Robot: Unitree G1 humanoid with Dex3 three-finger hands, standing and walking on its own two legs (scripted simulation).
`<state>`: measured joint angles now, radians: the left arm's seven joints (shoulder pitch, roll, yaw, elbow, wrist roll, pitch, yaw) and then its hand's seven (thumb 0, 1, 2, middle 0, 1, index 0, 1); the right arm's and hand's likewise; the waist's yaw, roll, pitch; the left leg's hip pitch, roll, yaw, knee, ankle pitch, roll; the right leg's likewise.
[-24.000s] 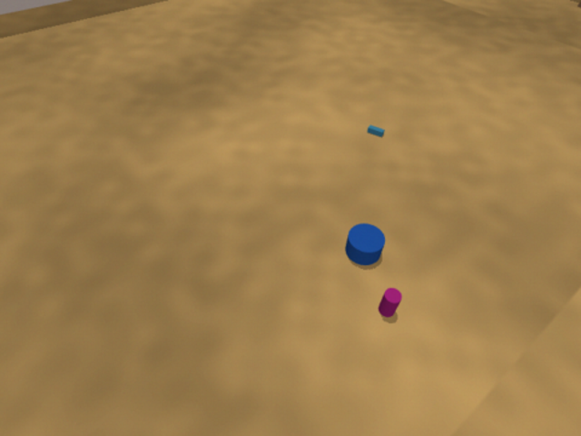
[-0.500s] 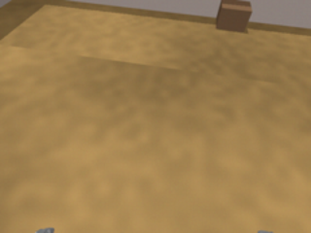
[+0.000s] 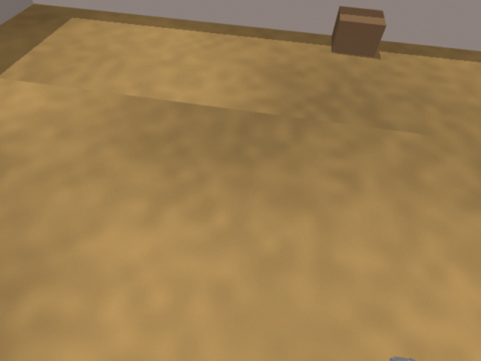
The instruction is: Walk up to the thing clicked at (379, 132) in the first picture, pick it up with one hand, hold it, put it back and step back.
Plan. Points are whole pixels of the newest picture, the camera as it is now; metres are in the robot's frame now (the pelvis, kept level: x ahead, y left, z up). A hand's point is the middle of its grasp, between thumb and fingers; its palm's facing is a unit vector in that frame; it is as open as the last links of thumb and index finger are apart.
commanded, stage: stand
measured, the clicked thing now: out of the picture -0.54 -0.50 -0.76
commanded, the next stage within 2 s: none
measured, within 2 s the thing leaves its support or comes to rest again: neither
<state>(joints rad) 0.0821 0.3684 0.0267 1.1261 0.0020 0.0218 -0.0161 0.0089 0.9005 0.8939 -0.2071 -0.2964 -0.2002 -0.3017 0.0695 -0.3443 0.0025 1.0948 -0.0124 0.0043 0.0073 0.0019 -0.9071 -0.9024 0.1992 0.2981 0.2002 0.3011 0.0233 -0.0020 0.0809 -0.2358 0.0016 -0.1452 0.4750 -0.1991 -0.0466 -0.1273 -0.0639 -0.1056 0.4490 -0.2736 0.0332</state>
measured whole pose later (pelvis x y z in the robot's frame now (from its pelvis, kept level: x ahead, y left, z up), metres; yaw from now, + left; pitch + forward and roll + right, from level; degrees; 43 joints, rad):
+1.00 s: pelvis +0.01 +0.00 +0.01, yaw -2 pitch -3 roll +0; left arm 0.11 0.36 0.01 1.12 0.00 0.00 -0.01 0.01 0.90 0.89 -0.21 -0.30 -0.20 -0.30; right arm 0.09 -0.34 0.01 1.13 0.00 0.00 0.01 0.00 -0.91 -0.90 0.20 0.30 0.20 0.30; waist 0.01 0.00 0.06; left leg -0.16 0.02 -0.10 0.36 -0.16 -0.05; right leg -0.08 -0.05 -0.07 0.36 -0.23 0.03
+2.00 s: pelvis +0.01 +0.00 +0.01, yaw -3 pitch -2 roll +0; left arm 0.13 0.36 0.01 1.12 0.00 0.01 -0.02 0.01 0.90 0.89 -0.21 -0.30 -0.20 -0.30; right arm 0.11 -0.35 0.02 1.12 -0.01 0.00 0.00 0.00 -0.91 -0.90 0.20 0.30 0.20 0.30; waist 0.01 0.00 0.06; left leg -0.16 0.02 -0.10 0.36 -0.16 -0.05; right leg -0.08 -0.05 -0.06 0.35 -0.23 0.03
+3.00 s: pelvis +0.17 +0.05 +0.00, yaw -1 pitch -4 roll +1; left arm 0.26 0.44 0.06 0.97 0.01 0.00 -0.09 0.01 0.90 0.89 -0.21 -0.30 -0.20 -0.30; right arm 0.33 -0.37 -0.06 0.95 -0.02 -0.08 0.05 0.00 -0.90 -0.90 0.20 0.30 0.20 0.30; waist -0.02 -0.07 0.08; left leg -0.03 0.00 0.10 0.38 -0.29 0.02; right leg -0.50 -0.06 0.07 0.85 -0.23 0.01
